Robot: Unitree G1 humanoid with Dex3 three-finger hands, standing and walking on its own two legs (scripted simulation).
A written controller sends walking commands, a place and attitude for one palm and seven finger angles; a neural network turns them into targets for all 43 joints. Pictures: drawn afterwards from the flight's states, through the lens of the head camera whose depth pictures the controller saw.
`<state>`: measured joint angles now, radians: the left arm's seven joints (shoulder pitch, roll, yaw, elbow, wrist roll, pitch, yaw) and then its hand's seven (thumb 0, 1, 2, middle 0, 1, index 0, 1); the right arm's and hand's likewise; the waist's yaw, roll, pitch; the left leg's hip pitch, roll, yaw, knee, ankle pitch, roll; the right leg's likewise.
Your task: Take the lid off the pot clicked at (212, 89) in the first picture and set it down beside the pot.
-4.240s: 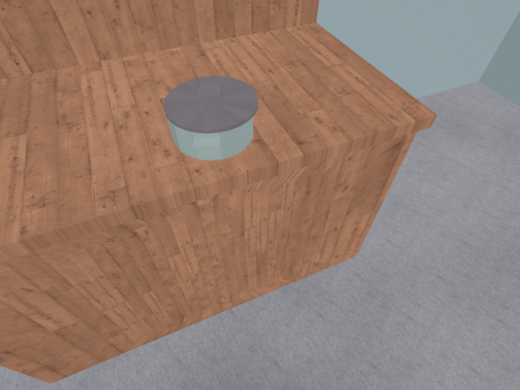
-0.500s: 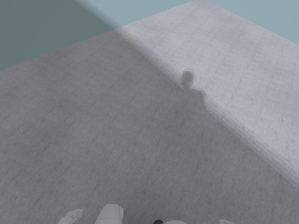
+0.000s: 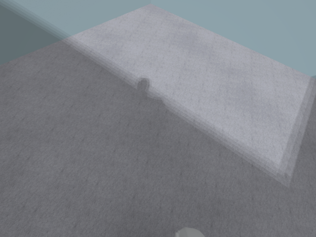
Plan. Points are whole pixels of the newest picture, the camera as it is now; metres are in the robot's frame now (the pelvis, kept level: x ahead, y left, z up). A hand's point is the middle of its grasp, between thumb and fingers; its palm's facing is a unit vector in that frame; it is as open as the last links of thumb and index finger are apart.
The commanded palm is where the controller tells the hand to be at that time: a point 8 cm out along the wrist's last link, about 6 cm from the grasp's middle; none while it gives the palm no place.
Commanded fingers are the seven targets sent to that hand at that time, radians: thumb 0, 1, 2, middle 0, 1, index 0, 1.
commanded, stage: walk to a spot facing it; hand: left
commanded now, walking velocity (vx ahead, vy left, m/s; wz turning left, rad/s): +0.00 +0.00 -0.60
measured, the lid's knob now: out of the picture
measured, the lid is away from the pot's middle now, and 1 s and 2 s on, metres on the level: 0.00 0.00 0.00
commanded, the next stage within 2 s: turn to face it in 0.50 s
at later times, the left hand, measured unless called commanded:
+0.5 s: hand (126, 231) +0.15 +0.09 -0.15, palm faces -0.27 -0.93 -0.26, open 7.4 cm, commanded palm none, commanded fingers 0.00 0.90 0.90 -0.20 -0.30 -0.20 -0.30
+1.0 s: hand (120, 209) +0.21 +0.12 -0.18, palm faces -0.21 -0.96 -0.18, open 7.4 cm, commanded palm none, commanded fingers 0.00 0.90 0.90 -0.20 -0.30 -0.20 -0.30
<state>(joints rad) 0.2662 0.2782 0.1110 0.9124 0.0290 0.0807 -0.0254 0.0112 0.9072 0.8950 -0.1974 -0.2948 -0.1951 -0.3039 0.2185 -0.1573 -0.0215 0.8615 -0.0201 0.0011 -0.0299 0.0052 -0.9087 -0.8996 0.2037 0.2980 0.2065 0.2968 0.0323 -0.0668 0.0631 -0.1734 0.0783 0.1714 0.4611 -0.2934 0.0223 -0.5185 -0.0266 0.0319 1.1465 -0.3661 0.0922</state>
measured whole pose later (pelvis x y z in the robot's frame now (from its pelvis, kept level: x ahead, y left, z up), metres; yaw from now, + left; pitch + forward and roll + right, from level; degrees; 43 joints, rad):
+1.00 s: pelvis +0.11 -0.05 +0.00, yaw -16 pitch +0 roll -2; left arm 0.22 0.20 0.07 1.00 0.02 0.02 0.02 0.01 0.91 0.89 -0.20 -0.30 -0.20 -0.30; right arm 0.24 -0.15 -0.02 0.98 -0.01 0.00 -0.02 -0.01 -0.95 -0.90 0.21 0.30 0.21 0.30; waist 0.00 -0.05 0.03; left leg -0.26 -0.05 -0.04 0.43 -0.17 0.07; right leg -0.42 -0.02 0.03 1.02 -0.41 0.06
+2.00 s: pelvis +0.04 -0.11 -0.01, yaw +22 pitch -1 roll +0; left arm 0.30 0.28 0.09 0.94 0.03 0.07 0.02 0.01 0.90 0.89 -0.20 -0.30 -0.20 -0.30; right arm 0.08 -0.21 -0.05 0.88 -0.01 0.03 0.02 0.00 -0.91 -0.90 0.20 0.30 0.20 0.30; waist 0.06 -0.09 0.08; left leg -0.27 -0.02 0.04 0.57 -0.30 0.05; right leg -0.43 -0.12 -0.10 0.98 -0.47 0.06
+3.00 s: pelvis +0.03 -0.13 -0.02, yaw +56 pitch +0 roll +0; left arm 0.29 0.27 0.08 0.91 0.02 0.04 0.02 0.01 0.90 0.89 -0.20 -0.30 -0.20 -0.30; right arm 0.07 -0.24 -0.07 0.88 -0.01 0.03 0.03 0.01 -0.91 -0.90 0.20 0.30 0.20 0.30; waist 0.04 -0.08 0.11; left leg -0.29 -0.02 0.08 0.60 -0.31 0.03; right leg -0.29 -0.18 -0.20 0.76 -0.45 0.05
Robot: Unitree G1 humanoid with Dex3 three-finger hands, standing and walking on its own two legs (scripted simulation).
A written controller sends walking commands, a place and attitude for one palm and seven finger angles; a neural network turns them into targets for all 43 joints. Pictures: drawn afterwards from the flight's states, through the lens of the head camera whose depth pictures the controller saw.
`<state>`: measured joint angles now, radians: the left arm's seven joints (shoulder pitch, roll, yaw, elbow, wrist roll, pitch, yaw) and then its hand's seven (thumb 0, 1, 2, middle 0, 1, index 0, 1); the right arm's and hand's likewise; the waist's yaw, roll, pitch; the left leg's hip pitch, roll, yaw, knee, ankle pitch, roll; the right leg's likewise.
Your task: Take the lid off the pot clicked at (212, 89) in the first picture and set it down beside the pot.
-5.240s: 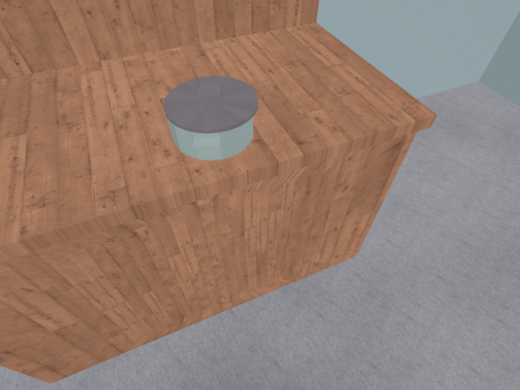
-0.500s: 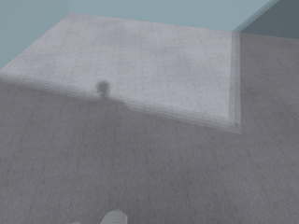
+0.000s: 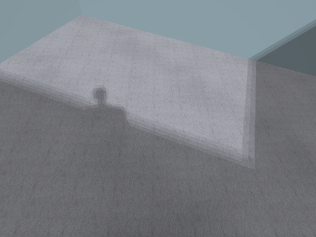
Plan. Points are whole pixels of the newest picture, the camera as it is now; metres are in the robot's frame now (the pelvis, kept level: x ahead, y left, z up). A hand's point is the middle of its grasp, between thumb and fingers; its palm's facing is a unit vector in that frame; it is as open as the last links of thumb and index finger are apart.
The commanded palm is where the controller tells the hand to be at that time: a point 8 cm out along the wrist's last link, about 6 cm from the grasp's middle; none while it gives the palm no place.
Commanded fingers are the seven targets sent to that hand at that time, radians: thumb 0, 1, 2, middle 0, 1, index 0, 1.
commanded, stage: turn to face it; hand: left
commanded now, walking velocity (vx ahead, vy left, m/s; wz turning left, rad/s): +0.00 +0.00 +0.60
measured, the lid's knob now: out of the picture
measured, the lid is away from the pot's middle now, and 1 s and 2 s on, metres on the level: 0.00 0.00 0.00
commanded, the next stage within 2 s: none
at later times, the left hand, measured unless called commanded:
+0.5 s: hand out of the picture +0.04 +0.14 -0.14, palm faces +0.32 -0.89 -0.32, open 7.4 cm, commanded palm none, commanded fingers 0.00 0.90 0.90 -0.20 -0.30 -0.20 -0.30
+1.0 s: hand out of the picture -0.18 +0.10 -0.20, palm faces +0.66 -0.70 -0.25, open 7.4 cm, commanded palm none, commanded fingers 0.00 0.90 0.90 -0.20 -0.30 -0.20 -0.30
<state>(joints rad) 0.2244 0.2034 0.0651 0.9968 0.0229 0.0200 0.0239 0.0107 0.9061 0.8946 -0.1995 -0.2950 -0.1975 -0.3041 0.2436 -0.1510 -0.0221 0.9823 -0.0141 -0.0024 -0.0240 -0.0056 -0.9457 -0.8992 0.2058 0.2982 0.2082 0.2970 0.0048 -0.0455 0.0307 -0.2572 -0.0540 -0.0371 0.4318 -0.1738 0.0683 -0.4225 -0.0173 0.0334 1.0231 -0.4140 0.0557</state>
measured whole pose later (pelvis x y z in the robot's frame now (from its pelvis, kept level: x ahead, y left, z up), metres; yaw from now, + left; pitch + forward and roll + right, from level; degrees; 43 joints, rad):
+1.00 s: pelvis -0.05 -0.07 -0.01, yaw +38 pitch -1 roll +0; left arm 0.30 0.28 0.09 0.94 0.03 0.07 0.02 0.01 0.90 0.89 -0.20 -0.30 -0.20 -0.30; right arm 0.08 -0.21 -0.05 0.88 -0.01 0.03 0.02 0.00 -0.91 -0.90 0.20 0.30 0.20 0.30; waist 0.06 -0.09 0.08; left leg -0.27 -0.02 0.04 0.57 -0.30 0.05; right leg -0.43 -0.12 -0.10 0.98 -0.47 0.06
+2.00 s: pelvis -0.06 -0.10 -0.02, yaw +72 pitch +0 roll +0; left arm 0.29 0.27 0.08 0.91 0.02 0.04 0.02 0.01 0.90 0.89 -0.20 -0.30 -0.20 -0.30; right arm 0.07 -0.24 -0.07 0.88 -0.01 0.03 0.03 0.01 -0.91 -0.90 0.20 0.30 0.20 0.30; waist 0.04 -0.08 0.11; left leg -0.29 -0.02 0.08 0.60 -0.31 0.03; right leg -0.29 -0.18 -0.20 0.76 -0.45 0.05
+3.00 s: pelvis -0.01 -0.09 +0.00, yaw +107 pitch +0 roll +2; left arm 0.26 0.19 0.04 0.88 0.03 0.01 0.02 0.01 0.90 0.89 -0.20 -0.30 -0.20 -0.30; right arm 0.14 -0.29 -0.09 0.95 -0.02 0.09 0.03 0.01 -0.92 -0.90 0.20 0.30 0.20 0.30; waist 0.00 0.00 0.11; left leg -0.45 0.04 0.00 0.98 -0.40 -0.09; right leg -0.17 -0.11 -0.20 0.50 -0.32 -0.02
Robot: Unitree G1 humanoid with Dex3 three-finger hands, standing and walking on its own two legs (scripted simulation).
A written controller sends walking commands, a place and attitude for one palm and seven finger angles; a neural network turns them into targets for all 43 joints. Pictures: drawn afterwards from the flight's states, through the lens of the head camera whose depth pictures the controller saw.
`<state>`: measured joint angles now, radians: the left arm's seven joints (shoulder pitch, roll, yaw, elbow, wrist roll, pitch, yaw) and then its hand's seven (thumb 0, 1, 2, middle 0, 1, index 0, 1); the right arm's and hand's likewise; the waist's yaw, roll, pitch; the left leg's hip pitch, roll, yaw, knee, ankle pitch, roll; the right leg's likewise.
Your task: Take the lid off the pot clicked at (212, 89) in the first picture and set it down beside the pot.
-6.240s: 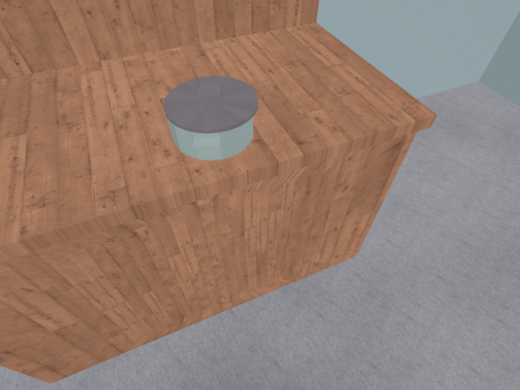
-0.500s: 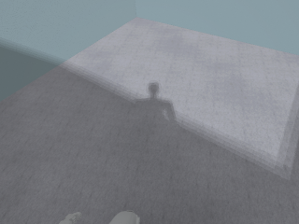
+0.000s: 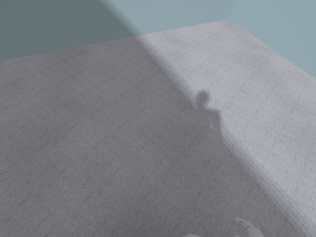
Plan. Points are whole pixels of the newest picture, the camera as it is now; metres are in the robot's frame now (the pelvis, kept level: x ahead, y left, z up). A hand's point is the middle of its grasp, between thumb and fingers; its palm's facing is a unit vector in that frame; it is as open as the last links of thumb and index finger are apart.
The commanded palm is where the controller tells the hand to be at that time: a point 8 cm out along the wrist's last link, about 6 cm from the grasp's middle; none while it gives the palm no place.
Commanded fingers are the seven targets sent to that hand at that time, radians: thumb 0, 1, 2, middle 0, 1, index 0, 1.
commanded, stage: turn to face it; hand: left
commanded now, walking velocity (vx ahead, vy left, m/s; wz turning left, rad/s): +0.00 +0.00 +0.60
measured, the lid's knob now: out of the picture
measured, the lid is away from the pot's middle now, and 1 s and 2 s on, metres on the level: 0.00 0.00 0.00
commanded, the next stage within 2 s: none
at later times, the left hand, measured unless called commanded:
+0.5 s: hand out of the picture +0.07 +0.19 -0.13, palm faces +0.26 -0.91 -0.32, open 7.4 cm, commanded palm none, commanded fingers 0.00 0.90 0.90 -0.20 -0.30 -0.20 -0.30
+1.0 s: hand out of the picture -0.13 +0.17 -0.18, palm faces +0.60 -0.76 -0.25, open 7.4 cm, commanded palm none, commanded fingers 0.00 0.90 0.90 -0.20 -0.30 -0.20 -0.30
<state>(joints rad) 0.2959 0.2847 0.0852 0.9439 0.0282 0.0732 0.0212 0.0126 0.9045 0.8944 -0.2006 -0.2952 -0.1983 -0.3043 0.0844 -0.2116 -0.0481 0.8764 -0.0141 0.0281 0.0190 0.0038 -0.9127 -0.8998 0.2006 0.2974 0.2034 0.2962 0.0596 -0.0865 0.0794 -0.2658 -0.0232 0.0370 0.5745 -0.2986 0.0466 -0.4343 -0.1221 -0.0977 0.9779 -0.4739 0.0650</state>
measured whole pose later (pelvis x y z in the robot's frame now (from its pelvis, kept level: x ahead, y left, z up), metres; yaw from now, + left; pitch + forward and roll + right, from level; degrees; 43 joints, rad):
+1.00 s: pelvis -0.02 -0.02 -0.01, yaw +35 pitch +0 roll +0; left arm 0.29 0.27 0.08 0.91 0.02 0.04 0.02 0.01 0.90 0.89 -0.20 -0.30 -0.20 -0.30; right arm 0.07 -0.24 -0.07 0.88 -0.01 0.03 0.03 0.01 -0.91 -0.90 0.20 0.30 0.20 0.30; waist 0.04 -0.08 0.11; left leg -0.29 -0.02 0.08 0.60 -0.31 0.03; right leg -0.29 -0.18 -0.20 0.76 -0.45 0.05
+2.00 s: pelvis +0.02 -0.03 +0.01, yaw +70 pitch +0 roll +2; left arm 0.26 0.19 0.04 0.88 0.03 0.01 0.02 0.01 0.90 0.89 -0.20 -0.30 -0.20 -0.30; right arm 0.14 -0.29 -0.09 0.95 -0.02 0.09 0.03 0.01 -0.92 -0.90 0.20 0.30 0.20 0.30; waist 0.00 0.00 0.11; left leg -0.45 0.04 0.00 0.98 -0.40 -0.09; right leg -0.17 -0.11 -0.20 0.50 -0.32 -0.02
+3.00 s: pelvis +0.05 +0.02 +0.01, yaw +105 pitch -1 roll +3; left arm 0.17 0.18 0.03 0.85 0.01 0.01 0.03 0.01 0.90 0.89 -0.20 -0.30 -0.20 -0.30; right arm 0.27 -0.29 -0.10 0.96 -0.02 0.08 0.02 0.01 -0.91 -0.90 0.20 0.30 0.20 0.30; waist -0.06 0.05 0.07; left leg -0.51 -0.01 -0.08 1.19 -0.36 -0.06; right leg -0.19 -0.04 -0.11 0.47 -0.27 -0.04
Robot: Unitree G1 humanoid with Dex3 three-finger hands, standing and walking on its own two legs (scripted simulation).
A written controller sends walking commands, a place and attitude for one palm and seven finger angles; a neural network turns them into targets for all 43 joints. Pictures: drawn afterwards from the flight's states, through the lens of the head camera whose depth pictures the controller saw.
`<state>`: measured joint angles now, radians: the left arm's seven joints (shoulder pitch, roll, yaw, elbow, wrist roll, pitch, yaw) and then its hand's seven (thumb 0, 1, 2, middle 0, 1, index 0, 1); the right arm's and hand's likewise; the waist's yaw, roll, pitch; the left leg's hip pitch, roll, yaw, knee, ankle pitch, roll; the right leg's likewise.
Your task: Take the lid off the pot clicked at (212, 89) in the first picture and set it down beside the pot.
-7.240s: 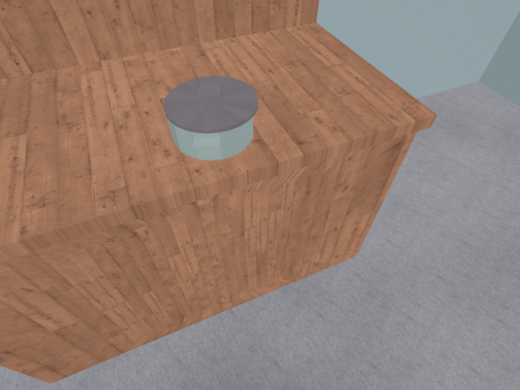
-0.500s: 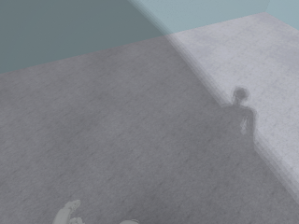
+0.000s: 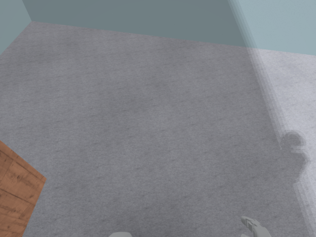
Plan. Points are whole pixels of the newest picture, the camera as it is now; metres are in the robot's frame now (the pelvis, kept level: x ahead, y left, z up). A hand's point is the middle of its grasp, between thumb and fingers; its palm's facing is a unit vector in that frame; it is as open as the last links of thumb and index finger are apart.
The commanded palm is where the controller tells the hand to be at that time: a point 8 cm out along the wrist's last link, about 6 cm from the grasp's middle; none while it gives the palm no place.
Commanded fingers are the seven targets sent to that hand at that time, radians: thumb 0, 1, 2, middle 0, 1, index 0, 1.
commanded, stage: turn to face it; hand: left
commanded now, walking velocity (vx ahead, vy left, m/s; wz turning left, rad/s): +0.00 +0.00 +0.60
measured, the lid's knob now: out of the picture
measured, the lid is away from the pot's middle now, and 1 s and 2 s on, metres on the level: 0.00 0.00 0.00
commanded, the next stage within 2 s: none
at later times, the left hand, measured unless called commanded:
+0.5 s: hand out of the picture +0.09 +0.24 -0.13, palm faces +0.27 -0.92 -0.28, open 7.4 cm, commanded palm none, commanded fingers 0.00 0.90 0.90 -0.20 -0.30 -0.20 -0.30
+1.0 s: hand out of the picture -0.04 +0.16 -0.14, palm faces +0.57 -0.77 -0.27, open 7.4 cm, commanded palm none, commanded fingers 0.00 0.90 0.90 -0.20 -0.30 -0.20 -0.30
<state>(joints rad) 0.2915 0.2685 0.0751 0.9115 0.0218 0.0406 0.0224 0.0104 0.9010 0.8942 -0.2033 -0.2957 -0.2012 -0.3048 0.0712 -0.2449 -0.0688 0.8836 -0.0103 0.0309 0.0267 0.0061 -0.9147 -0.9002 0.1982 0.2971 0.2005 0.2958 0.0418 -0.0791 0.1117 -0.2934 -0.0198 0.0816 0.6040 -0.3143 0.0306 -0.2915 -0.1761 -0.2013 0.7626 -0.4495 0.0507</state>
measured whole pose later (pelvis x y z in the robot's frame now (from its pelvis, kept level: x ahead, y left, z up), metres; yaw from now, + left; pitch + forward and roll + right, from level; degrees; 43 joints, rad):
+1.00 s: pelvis +0.03 -0.04 +0.02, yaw +35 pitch +0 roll +2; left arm 0.26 0.19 0.04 0.88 0.03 0.01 0.02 0.01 0.90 0.89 -0.20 -0.30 -0.20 -0.30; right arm 0.14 -0.29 -0.09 0.95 -0.02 0.09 0.03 0.01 -0.92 -0.90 0.20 0.30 0.20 0.30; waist 0.00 0.00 0.11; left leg -0.45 0.04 0.00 0.98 -0.40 -0.09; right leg -0.17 -0.11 -0.20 0.50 -0.32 -0.02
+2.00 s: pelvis +0.08 -0.01 +0.02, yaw +71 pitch -1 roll +3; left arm 0.17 0.18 0.03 0.85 0.01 0.01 0.03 0.01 0.90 0.89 -0.20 -0.30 -0.20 -0.30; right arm 0.27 -0.29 -0.10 0.96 -0.02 0.08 0.02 0.01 -0.91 -0.90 0.20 0.30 0.20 0.30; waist -0.06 0.05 0.07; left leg -0.51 -0.01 -0.08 1.19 -0.36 -0.06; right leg -0.19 -0.04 -0.11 0.47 -0.27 -0.04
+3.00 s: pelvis +0.10 +0.09 +0.02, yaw +85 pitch -1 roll +1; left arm 0.31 0.14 0.04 1.01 0.02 -0.05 0.01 0.01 0.91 0.89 -0.20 -0.30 -0.20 -0.30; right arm 0.39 -0.21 -0.06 1.10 -0.03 0.01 0.01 0.01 -0.92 -0.90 0.20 0.30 0.20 0.30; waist -0.02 0.04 0.01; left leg -0.45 0.03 0.01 1.05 -0.31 0.02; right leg -0.15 -0.01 -0.11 0.41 -0.25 -0.05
